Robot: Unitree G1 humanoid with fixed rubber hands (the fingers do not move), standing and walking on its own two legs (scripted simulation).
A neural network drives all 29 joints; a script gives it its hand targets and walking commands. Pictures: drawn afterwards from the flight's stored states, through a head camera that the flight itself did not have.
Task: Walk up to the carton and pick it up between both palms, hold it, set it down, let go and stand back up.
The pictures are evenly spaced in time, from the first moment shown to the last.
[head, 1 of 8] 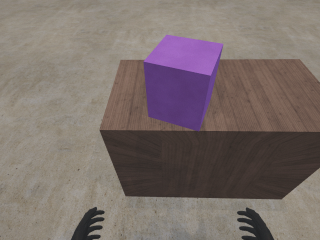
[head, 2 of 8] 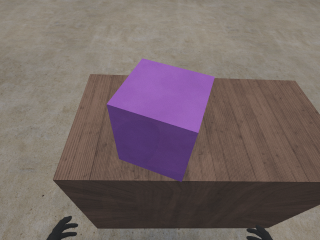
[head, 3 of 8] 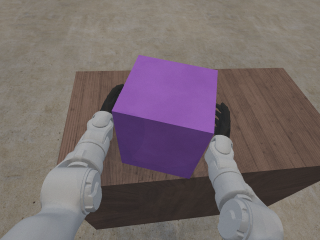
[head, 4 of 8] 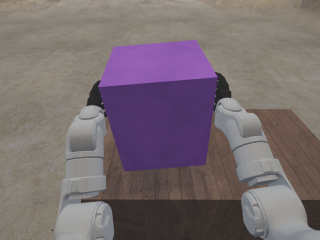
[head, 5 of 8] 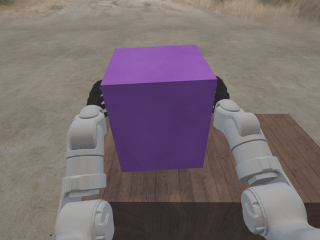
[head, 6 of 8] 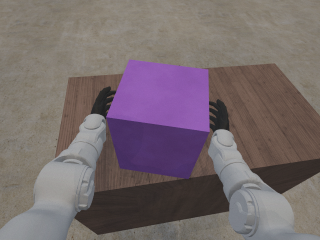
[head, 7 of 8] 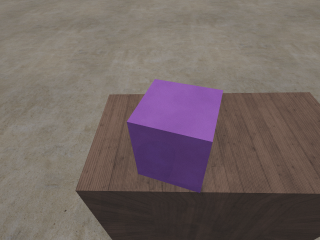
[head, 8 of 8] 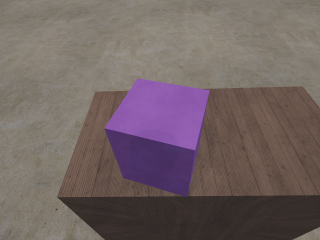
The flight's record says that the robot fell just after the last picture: no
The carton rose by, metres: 0.19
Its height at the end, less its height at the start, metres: +0.00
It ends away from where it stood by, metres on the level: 0.01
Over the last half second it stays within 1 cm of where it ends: yes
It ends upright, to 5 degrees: yes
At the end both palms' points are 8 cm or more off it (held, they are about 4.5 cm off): yes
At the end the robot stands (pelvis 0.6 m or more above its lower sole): yes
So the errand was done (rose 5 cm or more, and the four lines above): yes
